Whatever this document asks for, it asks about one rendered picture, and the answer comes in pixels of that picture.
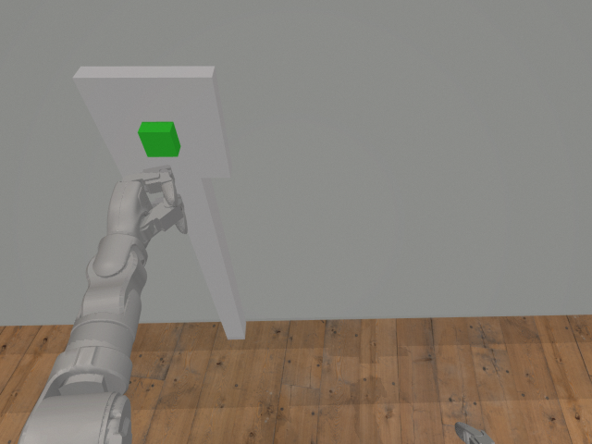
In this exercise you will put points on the right robot hand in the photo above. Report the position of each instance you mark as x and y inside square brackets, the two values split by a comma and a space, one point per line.
[470, 435]

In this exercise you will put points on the button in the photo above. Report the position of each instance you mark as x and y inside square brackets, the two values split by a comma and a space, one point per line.
[159, 139]

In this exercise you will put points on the panel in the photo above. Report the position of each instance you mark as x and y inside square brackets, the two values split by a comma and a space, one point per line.
[119, 100]

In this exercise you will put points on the left robot hand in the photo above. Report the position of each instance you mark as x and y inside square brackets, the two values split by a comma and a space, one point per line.
[131, 212]

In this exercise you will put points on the left robot upper arm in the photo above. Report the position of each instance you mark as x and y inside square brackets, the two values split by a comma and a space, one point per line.
[91, 418]

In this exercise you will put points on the robot left forearm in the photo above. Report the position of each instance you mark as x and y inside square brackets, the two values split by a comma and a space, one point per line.
[97, 357]

